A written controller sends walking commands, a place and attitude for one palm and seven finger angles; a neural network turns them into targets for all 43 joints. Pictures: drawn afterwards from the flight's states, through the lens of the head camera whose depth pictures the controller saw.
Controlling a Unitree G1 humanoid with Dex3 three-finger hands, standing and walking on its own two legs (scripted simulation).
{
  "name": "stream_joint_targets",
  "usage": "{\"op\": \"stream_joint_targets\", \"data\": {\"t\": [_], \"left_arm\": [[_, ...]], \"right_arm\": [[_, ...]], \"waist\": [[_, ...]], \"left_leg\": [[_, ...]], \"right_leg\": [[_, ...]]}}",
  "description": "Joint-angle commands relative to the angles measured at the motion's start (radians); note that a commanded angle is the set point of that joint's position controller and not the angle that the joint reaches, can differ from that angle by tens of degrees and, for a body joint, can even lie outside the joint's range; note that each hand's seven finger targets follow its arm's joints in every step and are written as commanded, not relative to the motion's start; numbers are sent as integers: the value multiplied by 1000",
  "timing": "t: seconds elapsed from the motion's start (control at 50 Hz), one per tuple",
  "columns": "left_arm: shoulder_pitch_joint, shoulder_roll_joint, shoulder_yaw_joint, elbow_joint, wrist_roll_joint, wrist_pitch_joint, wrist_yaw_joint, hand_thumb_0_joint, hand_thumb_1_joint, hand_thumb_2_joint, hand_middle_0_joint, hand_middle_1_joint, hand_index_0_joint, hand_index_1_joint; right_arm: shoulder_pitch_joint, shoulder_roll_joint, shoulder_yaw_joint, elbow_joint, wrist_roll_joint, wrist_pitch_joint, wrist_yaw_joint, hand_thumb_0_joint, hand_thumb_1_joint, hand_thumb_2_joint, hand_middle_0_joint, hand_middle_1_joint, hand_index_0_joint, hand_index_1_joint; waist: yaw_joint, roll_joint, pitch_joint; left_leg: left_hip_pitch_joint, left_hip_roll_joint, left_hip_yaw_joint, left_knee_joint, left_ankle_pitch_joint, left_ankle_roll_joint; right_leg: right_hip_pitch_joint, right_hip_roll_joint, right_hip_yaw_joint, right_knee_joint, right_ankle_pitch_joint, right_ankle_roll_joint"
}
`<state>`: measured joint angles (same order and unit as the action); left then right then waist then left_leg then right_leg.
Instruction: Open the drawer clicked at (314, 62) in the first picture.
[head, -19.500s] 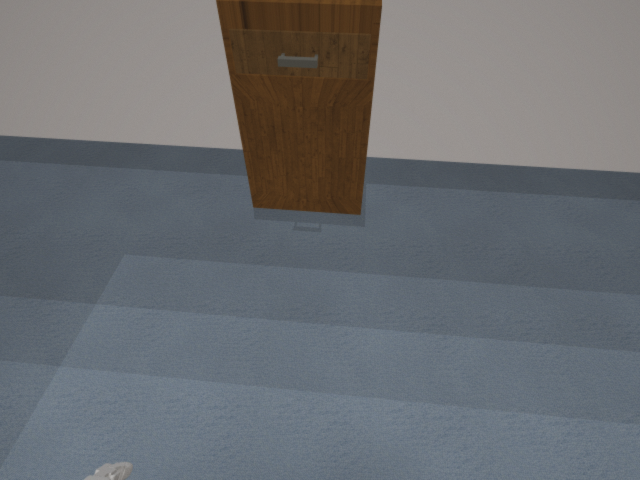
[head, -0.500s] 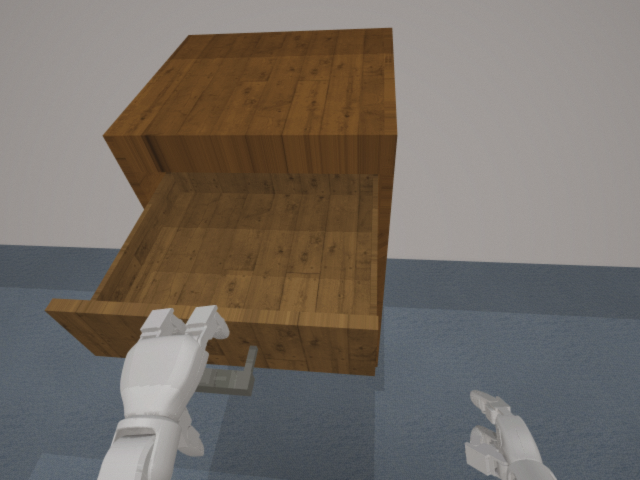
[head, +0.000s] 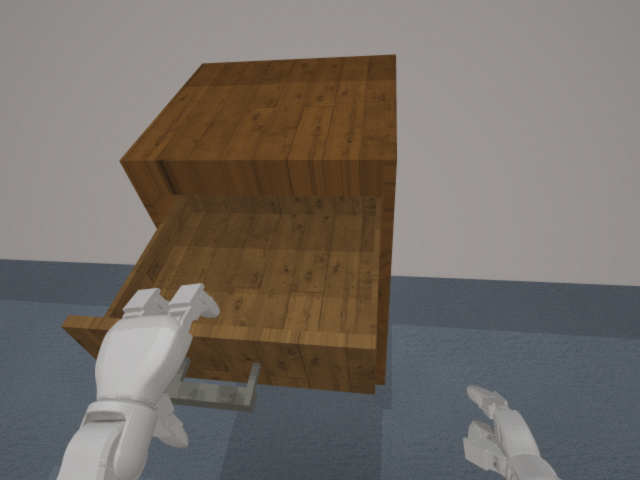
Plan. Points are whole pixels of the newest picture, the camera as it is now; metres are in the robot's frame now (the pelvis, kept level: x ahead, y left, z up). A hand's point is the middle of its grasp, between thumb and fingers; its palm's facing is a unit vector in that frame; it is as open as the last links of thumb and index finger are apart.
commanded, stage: lift the hand off the handle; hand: left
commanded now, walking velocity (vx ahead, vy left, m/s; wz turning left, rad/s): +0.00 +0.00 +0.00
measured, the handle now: (215, 381) +0.26 +0.20 -0.05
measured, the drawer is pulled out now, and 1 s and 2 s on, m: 0.30 0.30 0.30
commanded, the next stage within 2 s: draw the hand back to the body in 0.20 s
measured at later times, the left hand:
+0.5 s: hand (149, 365) +0.20 +0.21 +0.10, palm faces +0.10 -0.15 -0.98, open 13.8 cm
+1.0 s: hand (121, 372) +0.18 +0.23 +0.13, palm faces +0.21 -0.72 -0.66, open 13.7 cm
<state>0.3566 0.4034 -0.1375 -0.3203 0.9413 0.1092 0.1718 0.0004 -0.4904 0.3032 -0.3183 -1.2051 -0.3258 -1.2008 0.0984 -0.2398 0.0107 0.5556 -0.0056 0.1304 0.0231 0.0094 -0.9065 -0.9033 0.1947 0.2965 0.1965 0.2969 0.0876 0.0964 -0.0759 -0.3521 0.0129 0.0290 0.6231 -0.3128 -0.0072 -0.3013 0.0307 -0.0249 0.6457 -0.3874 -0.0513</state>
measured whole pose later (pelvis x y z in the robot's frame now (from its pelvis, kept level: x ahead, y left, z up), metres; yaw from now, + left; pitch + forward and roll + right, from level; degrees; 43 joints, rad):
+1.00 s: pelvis -0.01 +0.02 +0.01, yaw +1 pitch -2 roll +0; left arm 0.51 0.36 0.09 -0.48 0.24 -0.01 0.11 0.00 -0.47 0.31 -0.31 -1.19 -0.32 -1.19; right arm 0.13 -0.23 0.03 0.51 0.02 0.03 -0.03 0.01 -0.91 -0.90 0.19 0.30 0.20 0.30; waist 0.07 0.09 0.01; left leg -0.25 -0.01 0.02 0.56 -0.28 0.02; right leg -0.18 0.01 -0.03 0.54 -0.34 -0.02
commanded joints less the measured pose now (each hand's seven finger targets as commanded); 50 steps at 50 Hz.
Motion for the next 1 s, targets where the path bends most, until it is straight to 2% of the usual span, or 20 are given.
{"op": "stream_joint_targets", "data": {"t": [0.0, 0.06, 0.14, 0.2, 0.22, 0.26, 0.32, 0.34, 0.38, 0.4, 0.48, 0.6, 0.72, 0.78, 0.8, 0.88, 0.9, 0.92, 0.94, 0.98], "left_arm": [[-99, 151, 139, -243, -8, -14, 21, 0, -500, 300, -300, -1200, -300, -1200], [-132, 177, 156, -268, -12, -14, 8, 0, -500, 300, -300, -1200, -300, -1200], [-144, 145, 123, -184, -26, 0, -28, 0, -500, 300, -300, -1200, -300, -1200], [-156, 136, 108, -217, -25, -7, -41, 0, -500, 300, -300, -1200, -300, -1200], [-163, 176, 148, -227, -24, -16, -39, 0, -500, 300, -300, -1200, -300, -1200], [-154, 154, 125, -278, -16, -31, -35, 0, -500, 300, -300, -1200, -300, -1200], [-108, 196, 192, -259, -17, -37, -19, 0, -500, 300, -300, -1200, -300, -1200], [-101, 176, 174, -252, -14, -37, -16, 0, -500, 300, -300, -1200, -300, -1200], [-95, 212, 226, -282, -18, -36, -3, 0, -500, 300, -300, -1200, -300, -1200], [-63, 183, 197, -285, -20, -34, -4, 0, -500, 300, -300, -1200, -300, -1200], [-75, 177, 196, -280, -44, -23, -16, 0, -500, 300, -300, -1200, -300, -1200], [-40, 196, 197, -323, -49, -47, -38, 0, -500, 300, -300, -1200, -300, -1200], [28, 240, 272, -343, -65, -61, -25, 0, -500, 300, -300, -1200, -300, -1200], [47, 267, 320, -347, -80, -58, -21, 0, -500, 300, -300, -1200, -300, -1200], [52, 255, 296, -358, -78, -62, -26, 0, -500, 300, -300, -1200, -300, -1200], [77, 267, 318, -370, -109, -64, -35, 0, -500, 300, -300, -1200, -300, -1200], [18, -150, 216, -339, -840, -134, -54, 0, -465, 315, -298, -1178, -298, -1178], [63, -19, 285, -324, -871, -173, -44, 0, -430, 330, -295, -1155, -295, -1155], [96, 29, 352, -358, -928, -201, -32, 0, -395, 345, -292, -1133, -292, -1133], [65, 108, 432, -447, -965, -240, -10, 0, -325, 375, -287, -1087, -287, -1087]], "right_arm": [[-177, -70, -18, -176, 9, -51, -1, 0, -900, -900, 200, 300, 200, 300], [-187, -76, -21, -173, 12, -44, -2, 0, -900, -900, 200, 300, 200, 300], [-185, -78, -17, -160, 16, -40, -6, 0, -900, -900, 200, 300, 200, 300], [-186, -71, -13, -174, 17, -48, -1, 0, -900, -900, 200, 300, 200, 300], [-196, -75, -15, -169, 18, -47, -2, 0, -900, -900, 200, 300, 200, 300], [-190, -74, -17, -184, 13, -49, 1, 0, -900, -900, 200, 300, 200, 300], [-188, -76, -13, -177, 14, -48, 1, 0, -900, -900, 200, 300, 200, 300], [-185, -75, -16, -178, 11, -44, 3, 0, -900, -900, 200, 300, 200, 300], [-213, -78, -14, -188, 19, -51, 5, 0, -900, -900, 200, 300, 200, 300], [-184, -74, -15, -190, 14, -49, 5, 0, -900, -900, 200, 300, 200, 300], [-214, -78, -13, -192, 26, -48, 6, 0, -900, -900, 200, 300, 200, 300], [-169, -84, -15, -200, 18, -56, -3, 0, -900, -900, 200, 300, 200, 300], [-168, -92, -13, -206, 23, -49, -4, 0, -900, -900, 200, 300, 200, 300], [-193, -98, -15, -214, 30, -50, -7, 0, -900, -900, 200, 300, 200, 300], [-161, -95, -15, -214, 22, -47, -6, 0, -900, -900, 200, 300, 200, 300], [-186, -103, -15, -228, 34, -52, -12, 0, -900, -900, 200, 300, 200, 300], [-84, -16, -5, -254, 49, -137, -40, 0, -900, -900, 200, 300, 200, 300], [-81, -46, -7, -230, 45, -191, -64, 0, -900, -900, 200, 300, 200, 300], [-70, -61, 1, -217, 31, -204, -90, 0, -900, -900, 200, 300, 200, 300], [-86, -62, 4, -191, 25, -258, -116, 0, -900, -900, 200, 300, 200, 300]], "waist": [[9, -117, -152], [7, -92, -132], [-2, -136, -68], [6, -109, -111], [9, -111, -109], [14, -80, -138], [18, -78, -119], [18, -76, -106], [23, -70, -133], [25, -73, -147], [7, -71, -89], [13, -70, -129], [13, -82, -90], [17, -51, -84], [19, -39, -112], [7, -41, -73], [-98, -145, -12], [-69, -162, -1], [-49, -155, -2], [-36, -102, -6]], "left_leg": [[141, -33, 3, -44, 271, 51], [159, -30, 6, -57, 266, 48], [142, -30, 5, -83, 223, 49], [162, -27, 1, -90, 230, 52], [162, -25, 0, -94, 238, 47], [181, -25, 4, -86, 268, 47], [165, -20, 0, -87, 264, 41], [159, -22, 2, -86, 252, 42], [171, -17, -8, -85, 264, 40], [168, -19, -1, -83, 271, 44], [171, -13, -11, -94, 243, 41], [187, -10, -10, -95, 259, 48], [167, -1, -11, -96, 255, 39], [171, 3, -18, -96, 243, 37], [171, -1, -15, -98, 253, 40], [173, 5, -23, -99, 225, 37], [283, 17, -41, -127, 143, 66], [280, 43, -51, -148, 98, 57], [271, 24, -51, -170, 107, 54], [263, 26, -52, -181, 131, 42]], "right_leg": [[23, -35, 54, -139, 432, 32], [14, -37, 56, -159, 407, 33], [-2, -32, 44, -189, 336, 38], [16, -35, 40, -188, 319, 33], [26, -36, 44, -189, 332, 30], [29, -36, 39, -180, 364, 28], [26, -30, 44, -181, 355, 21], [11, -25, 39, -185, 330, 21], [27, -23, 51, -181, 341, 15], [33, -29, 34, -174, 351, 20], [-3, -23, 39, -194, 304, 20], [9, -29, 17, -191, 303, 25], [4, -35, 12, -193, 310, 26], [0, -26, 26, -197, 300, 22], [11, -30, 5, -188, 295, 24], [-12, -27, 17, -204, 269, 27], [34, -18, -31, -199, 219, 26], [23, -26, -19, -202, 147, 30], [45, -30, -25, -234, 154, 30], [75, -46, -12, -243, 164, 34]]}}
